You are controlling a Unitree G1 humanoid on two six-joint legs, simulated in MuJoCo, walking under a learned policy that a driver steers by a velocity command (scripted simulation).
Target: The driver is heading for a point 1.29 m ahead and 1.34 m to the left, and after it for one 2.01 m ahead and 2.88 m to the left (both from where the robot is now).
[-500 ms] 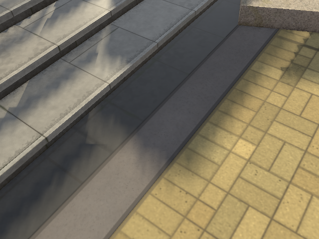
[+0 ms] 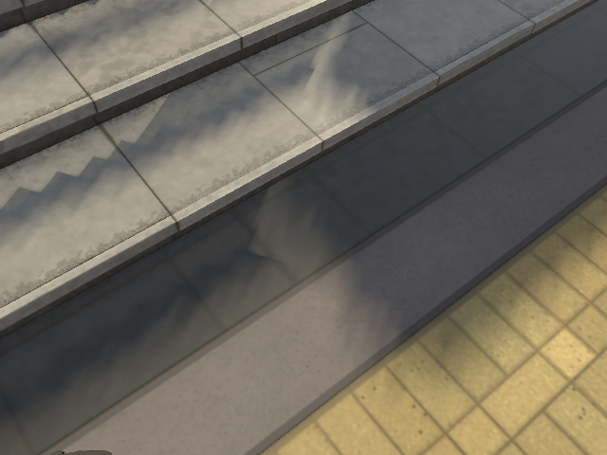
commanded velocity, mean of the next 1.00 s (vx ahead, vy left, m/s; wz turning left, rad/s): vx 0.01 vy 0.00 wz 0.60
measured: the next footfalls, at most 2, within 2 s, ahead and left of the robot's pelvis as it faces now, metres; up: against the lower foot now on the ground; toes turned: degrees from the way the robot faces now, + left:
right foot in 0.24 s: +0.10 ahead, -0.15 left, +0.00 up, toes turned +14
left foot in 0.66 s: +0.00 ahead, +0.10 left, +0.00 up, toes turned +26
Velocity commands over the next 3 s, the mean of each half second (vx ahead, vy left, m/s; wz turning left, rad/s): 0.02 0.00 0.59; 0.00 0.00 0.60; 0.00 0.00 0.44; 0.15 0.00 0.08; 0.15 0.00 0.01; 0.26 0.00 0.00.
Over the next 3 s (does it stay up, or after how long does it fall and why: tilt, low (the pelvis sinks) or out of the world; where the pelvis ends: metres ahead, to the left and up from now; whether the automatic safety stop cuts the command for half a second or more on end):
stays up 0.23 0.20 0.02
